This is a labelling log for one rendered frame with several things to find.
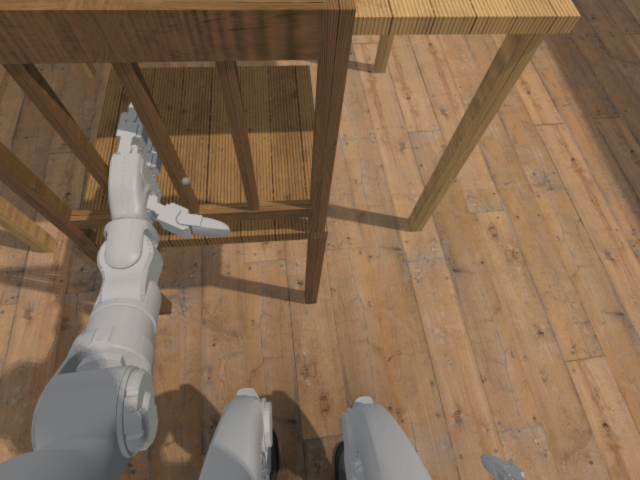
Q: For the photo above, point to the table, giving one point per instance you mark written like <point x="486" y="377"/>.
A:
<point x="526" y="23"/>

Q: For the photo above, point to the robot left forearm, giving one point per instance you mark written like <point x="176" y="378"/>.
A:
<point x="124" y="318"/>

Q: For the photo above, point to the robot left hand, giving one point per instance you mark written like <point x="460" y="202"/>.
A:
<point x="131" y="180"/>

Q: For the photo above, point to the robot left upper arm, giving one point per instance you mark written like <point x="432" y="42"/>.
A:
<point x="89" y="425"/>

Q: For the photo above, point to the left robot thigh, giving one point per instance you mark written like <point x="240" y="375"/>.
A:
<point x="244" y="429"/>

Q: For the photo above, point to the robot right hand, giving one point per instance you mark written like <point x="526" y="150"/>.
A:
<point x="501" y="469"/>

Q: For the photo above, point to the robot right shin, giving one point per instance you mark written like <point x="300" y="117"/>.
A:
<point x="354" y="470"/>

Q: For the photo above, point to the chair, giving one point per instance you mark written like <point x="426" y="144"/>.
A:
<point x="258" y="157"/>

